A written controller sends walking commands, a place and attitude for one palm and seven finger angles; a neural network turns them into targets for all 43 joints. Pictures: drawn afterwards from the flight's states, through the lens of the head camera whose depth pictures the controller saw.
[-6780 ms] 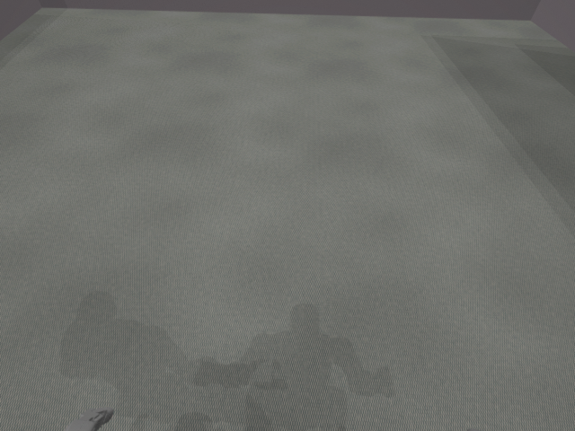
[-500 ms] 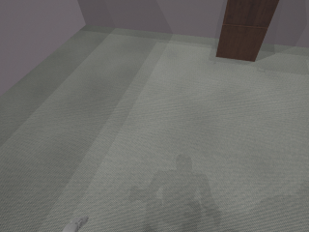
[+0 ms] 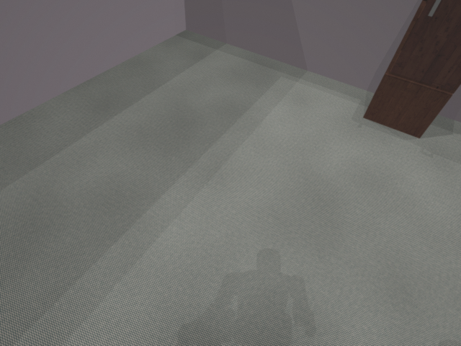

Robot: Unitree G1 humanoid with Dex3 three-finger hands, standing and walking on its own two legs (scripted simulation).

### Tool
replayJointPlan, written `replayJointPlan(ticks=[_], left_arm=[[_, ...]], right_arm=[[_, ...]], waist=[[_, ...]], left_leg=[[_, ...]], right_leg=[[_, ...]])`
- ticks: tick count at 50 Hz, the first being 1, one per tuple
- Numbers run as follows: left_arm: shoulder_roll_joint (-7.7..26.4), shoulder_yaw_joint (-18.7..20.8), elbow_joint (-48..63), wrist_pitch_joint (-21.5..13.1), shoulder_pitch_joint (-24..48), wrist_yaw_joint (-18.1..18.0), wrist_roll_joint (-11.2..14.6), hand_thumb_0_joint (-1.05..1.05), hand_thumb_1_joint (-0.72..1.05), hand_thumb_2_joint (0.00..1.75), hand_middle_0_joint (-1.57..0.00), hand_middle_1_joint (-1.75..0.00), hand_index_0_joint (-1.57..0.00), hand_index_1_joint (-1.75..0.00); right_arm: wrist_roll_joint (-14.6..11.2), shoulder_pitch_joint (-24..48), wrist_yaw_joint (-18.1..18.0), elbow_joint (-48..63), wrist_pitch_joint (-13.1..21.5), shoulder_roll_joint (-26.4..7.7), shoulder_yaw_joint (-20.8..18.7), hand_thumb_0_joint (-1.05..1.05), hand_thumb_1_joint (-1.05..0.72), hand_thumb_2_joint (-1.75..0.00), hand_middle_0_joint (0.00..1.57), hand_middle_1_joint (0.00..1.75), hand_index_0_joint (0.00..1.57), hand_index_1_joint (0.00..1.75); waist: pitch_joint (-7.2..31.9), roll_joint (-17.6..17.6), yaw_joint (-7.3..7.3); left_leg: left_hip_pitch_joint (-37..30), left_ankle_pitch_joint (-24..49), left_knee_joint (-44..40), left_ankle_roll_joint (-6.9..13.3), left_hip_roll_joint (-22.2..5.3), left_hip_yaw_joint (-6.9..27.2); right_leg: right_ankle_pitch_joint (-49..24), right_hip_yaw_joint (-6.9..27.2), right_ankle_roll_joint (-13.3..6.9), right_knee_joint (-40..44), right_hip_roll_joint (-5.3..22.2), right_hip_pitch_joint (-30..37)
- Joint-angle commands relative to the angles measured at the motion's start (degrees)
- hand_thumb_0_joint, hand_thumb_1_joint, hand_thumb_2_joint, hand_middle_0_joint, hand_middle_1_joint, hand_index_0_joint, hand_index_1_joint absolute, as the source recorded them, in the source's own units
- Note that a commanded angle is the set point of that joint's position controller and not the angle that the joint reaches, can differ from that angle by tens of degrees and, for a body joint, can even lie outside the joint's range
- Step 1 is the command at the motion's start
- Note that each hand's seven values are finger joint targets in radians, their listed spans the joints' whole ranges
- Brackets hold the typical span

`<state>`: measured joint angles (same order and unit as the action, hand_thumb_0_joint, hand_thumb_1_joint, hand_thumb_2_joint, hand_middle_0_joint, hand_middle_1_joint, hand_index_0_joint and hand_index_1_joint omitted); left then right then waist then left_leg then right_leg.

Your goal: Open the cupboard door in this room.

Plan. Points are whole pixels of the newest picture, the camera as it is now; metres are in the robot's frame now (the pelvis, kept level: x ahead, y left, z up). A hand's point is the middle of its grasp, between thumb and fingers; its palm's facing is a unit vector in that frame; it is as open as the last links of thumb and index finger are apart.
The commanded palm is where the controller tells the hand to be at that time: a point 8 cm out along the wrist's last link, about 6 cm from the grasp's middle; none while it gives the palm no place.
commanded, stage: stand and wait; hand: left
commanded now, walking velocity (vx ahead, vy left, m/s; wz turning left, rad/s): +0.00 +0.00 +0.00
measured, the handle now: (438, 0) +1.78 -0.90 +0.05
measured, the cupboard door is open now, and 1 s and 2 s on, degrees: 0 0 0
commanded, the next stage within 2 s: turn or walk to find it in 1.14 s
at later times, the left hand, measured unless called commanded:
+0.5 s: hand out of the picture -0.02 +0.16 -0.17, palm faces +0.02 -0.98 -0.18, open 7.4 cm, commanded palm none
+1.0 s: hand out of the picture -0.03 +0.15 -0.17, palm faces +0.03 -0.99 -0.17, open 7.4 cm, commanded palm none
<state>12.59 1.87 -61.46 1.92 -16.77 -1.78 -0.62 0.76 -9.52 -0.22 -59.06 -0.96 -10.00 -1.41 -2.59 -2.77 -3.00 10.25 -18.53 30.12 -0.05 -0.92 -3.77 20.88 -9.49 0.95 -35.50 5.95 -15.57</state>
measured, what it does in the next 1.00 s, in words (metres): steps on the spot: right foot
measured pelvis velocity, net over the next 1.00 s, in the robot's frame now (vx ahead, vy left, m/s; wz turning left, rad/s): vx -0.02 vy -0.01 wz -0.01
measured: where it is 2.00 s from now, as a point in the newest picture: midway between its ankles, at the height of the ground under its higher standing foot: outside the picture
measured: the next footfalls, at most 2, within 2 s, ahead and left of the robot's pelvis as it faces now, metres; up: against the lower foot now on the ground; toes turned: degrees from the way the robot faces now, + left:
right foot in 0.22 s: +0.03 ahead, -0.13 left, +0.00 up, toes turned -5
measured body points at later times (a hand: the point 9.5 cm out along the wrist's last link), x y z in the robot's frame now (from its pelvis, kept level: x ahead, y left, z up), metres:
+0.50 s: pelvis -0.02 -0.01 +0.01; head -0.02 -0.02 +0.46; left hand -0.02 +0.21 -0.15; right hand -0.03 -0.24 -0.15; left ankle -0.02 +0.12 -0.73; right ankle -0.01 -0.13 -0.73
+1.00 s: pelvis -0.02 -0.01 +0.01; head -0.02 -0.01 +0.46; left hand -0.03 +0.20 -0.15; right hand -0.04 -0.21 -0.16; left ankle -0.02 +0.12 -0.73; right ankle -0.01 -0.13 -0.73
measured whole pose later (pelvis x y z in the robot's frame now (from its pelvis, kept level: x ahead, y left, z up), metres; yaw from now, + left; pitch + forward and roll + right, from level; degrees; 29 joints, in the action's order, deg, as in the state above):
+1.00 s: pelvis -0.02 -0.01 +0.01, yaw -1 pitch -2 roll +0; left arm 6.7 -0.2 -66.3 -0.4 -16.8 -2.1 -0.5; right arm 0.3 -17.9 -1.5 -66.4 0.7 -6.3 -0.5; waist -1.1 0.1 -0.2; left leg 9.2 -12.9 23.9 -0.8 -2.3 -4.1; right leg 12.6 -3.5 0.1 -24.8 1.8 -10.6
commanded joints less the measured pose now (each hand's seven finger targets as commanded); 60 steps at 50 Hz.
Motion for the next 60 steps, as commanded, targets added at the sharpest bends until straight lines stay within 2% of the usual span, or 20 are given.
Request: replayJointPlan(ticks=[1,4,7,9,11,12,14,15,18,24,25,28,39,48,53,57,60], left_arm=[[2.25,0.11,2.36,-0.23,1.26,0.20,-0.21,0.00,0.90,0.90,-0.20,-0.30,-0.20,-0.30],[0.99,-0.46,0.49,-0.47,-0.54,0.51,-0.30,0.00,0.90,0.90,-0.20,-0.30,-0.20,-0.30],[0.29,-0.79,-0.72,-0.97,-1.44,0.50,-0.27,0.00,0.90,0.90,-0.20,-0.30,-0.20,-0.30],[0.65,-0.99,-2.08,-1.60,-3.91,0.29,-0.40,0.00,0.90,0.90,-0.20,-0.30,-0.20,-0.30],[2.63,-0.96,-2.49,-2.34,-3.37,-0.06,-0.39,0.00,0.90,0.90,-0.20,-0.30,-0.20,-0.30],[3.00,-1.20,-2.48,-2.39,-3.03,-0.12,-0.31,0.00,0.90,0.90,-0.20,-0.30,-0.20,-0.30],[2.56,-1.02,-2.60,-2.41,-1.12,0.07,-0.30,0.00,0.90,0.90,-0.20,-0.30,-0.20,-0.30],[2.22,-1.26,-2.69,-2.41,-0.97,0.08,-0.28,0.00,0.90,0.90,-0.20,-0.30,-0.20,-0.30],[1.87,-1.17,-2.60,-2.42,-1.21,-0.05,-0.08,0.00,0.90,0.90,-0.20,-0.30,-0.20,-0.30],[1.69,-0.95,-2.91,-2.64,-1.96,-0.13,0.22,0.00,0.90,0.90,-0.20,-0.30,-0.20,-0.30],[1.77,-0.97,-2.99,-2.61,-1.88,-0.15,0.26,0.00,0.90,0.90,-0.20,-0.30,-0.20,-0.30],[1.49,-0.89,-3.00,-2.68,-2.09,-0.21,0.32,0.00,0.90,0.90,-0.20,-0.30,-0.20,-0.30],[0.16,-0.90,-3.33,-2.67,-2.89,-0.42,0.31,0.00,0.90,0.90,-0.20,-0.30,-0.20,-0.30],[-0.34,-1.00,-3.38,-2.81,-3.84,-0.53,0.08,0.00,0.90,0.90,-0.20,-0.30,-0.20,-0.30],[-0.22,-0.95,-3.20,-3.16,-4.20,-0.55,-0.02,0.00,0.90,0.90,-0.20,-0.30,-0.20,-0.30],[0.02,-0.99,-3.35,-3.18,-4.07,-0.55,-0.09,0.00,0.90,0.90,-0.20,-0.30,-0.20,-0.30],[-0.02,-0.47,-2.92,-2.43,-3.75,-0.37,-0.14,0.00,0.90,0.90,-0.20,-0.30,-0.20,-0.30]], right_arm=[[0.33,-1.41,-2.10,0.70,1.29,-8.49,-0.78,0.00,-0.90,-0.90,0.20,0.30,0.20,0.30],[0.16,-1.17,-2.33,0.12,1.48,-7.98,-0.66,0.00,-0.90,-0.90,0.20,0.30,0.20,0.30],[0.07,-2.42,-2.25,-0.78,1.64,-7.92,-1.13,0.00,-0.90,-0.90,0.20,0.30,0.20,0.30],[-0.37,-2.50,-2.17,-1.16,1.71,-7.47,-1.13,0.00,-0.90,-0.90,0.20,0.30,0.20,0.30],[-0.85,-3.54,-1.79,-1.65,1.74,-5.41,-0.81,0.00,-0.90,-0.90,0.20,0.30,0.20,0.30],[-0.80,-3.61,-1.57,-1.74,1.74,-4.75,-0.64,0.00,-0.90,-0.90,0.20,0.30,0.20,0.30],[-0.35,-3.75,-1.53,-2.39,1.02,-4.64,-0.78,0.00,-0.90,-0.90,0.20,0.30,0.20,0.30],[-0.30,-4.48,-1.48,-2.75,1.00,-4.68,-0.64,0.00,-0.90,-0.90,0.20,0.30,0.20,0.30],[-0.23,-6.32,-1.43,-4.03,1.44,-4.25,-0.06,0.00,-0.90,-0.90,0.20,0.30,0.20,0.30],[-0.17,-8.55,-1.52,-5.44,1.74,-3.38,0.32,0.00,-0.90,-0.90,0.20,0.30,0.20,0.30],[-0.18,-8.98,-1.55,-5.73,1.74,-3.24,0.38,0.00,-0.90,-0.90,0.20,0.30,0.20,0.30],[-0.19,-10.57,-1.64,-6.44,1.88,-2.69,0.48,0.00,-0.90,-0.90,0.20,0.30,0.20,0.30],[-0.19,-13.81,-1.82,-7.45,1.83,-1.54,0.25,0.00,-0.90,-0.90,0.20,0.30,0.20,0.30],[-0.32,-13.18,-1.86,-6.95,1.96,-1.48,0.02,0.00,-0.90,-0.90,0.20,0.30,0.20,0.30],[-0.36,-12.50,-1.90,-6.48,2.40,-1.91,-0.18,0.00,-0.90,-0.90,0.20,0.30,0.20,0.30],[-0.42,-11.60,-1.89,-6.17,2.38,-2.50,-0.26,0.00,-0.90,-0.90,0.20,0.30,0.20,0.30],[-0.34,-10.82,-2.21,-5.89,1.88,-2.55,-0.63,0.00,-0.90,-0.90,0.20,0.30,0.20,0.30]], waist=[[-2.10,17.91,2.42],[-1.10,11.99,2.18],[0.42,8.69,2.31],[1.59,5.94,1.59],[1.28,2.35,2.72],[0.85,3.46,2.88],[-3.32,-3.19,3.22],[-4.60,-3.84,3.39],[-3.91,0.28,3.14],[-1.79,2.66,2.71],[-2.50,2.84,2.62],[-1.57,3.16,2.61],[-2.92,1.96,2.87],[-3.69,2.99,2.99],[-1.92,3.31,3.05],[-2.80,2.63,3.06],[-3.09,3.96,3.02]], left_leg=[[2.38,22.65,-16.62,7.55,-14.79,13.39],[-1.31,28.31,-14.25,7.75,-12.74,10.30],[-2.88,28.18,-12.17,7.02,-11.44,9.13],[-2.63,23.89,-9.07,4.51,-8.95,7.71],[-0.49,17.85,-7.87,1.74,-5.77,5.98],[-0.33,13.58,-8.98,1.29,-4.88,5.66],[-0.45,6.88,-10.00,0.54,-4.47,5.13],[-1.17,6.55,-10.46,0.65,-4.54,4.95],[-0.67,7.34,-11.84,0.90,-4.74,5.05],[0.04,7.64,-11.95,0.58,-4.61,4.46],[0.41,7.37,-12.08,0.53,-4.69,4.44],[0.83,8.34,-11.94,0.48,-4.84,4.45],[1.49,7.48,-11.50,0.52,-5.07,4.13],[1.43,6.62,-11.61,0.69,-5.38,4.21],[0.02,10.40,-11.03,0.93,-5.78,4.40],[-0.02,9.83,-11.33,1.04,-5.86,4.57],[-1.03,10.67,-8.88,0.89,-6.53,3.14]], right_leg=[[6.89,6.94,0.89,-9.85,0.19,-3.50],[4.20,7.11,1.23,-7.18,-0.20,-3.35],[0.06,6.14,1.81,2.15,-0.81,0.23],[-9.64,6.38,1.89,11.98,-0.63,4.44],[-18.99,10.79,0.20,14.63,2.46,6.92],[-18.48,10.99,-0.32,14.52,3.49,6.20],[-8.99,11.65,-0.79,16.14,2.42,0.48],[-6.38,11.68,-0.90,17.10,2.17,-1.33],[-6.79,11.49,-0.94,17.13,1.45,0.44],[-7.26,11.71,-1.40,17.70,1.38,3.12],[-7.26,11.42,-1.43,17.68,1.37,3.14],[-8.58,11.15,-1.66,17.36,1.27,4.52],[-7.46,10.90,-1.77,17.18,0.72,2.77],[-8.02,11.14,-1.61,16.96,0.45,1.50],[-12.29,10.82,-1.65,16.00,0.49,2.63],[-11.73,10.77,-1.55,16.28,0.50,2.20],[-14.04,11.87,-1.76,14.60,0.31,-0.20]])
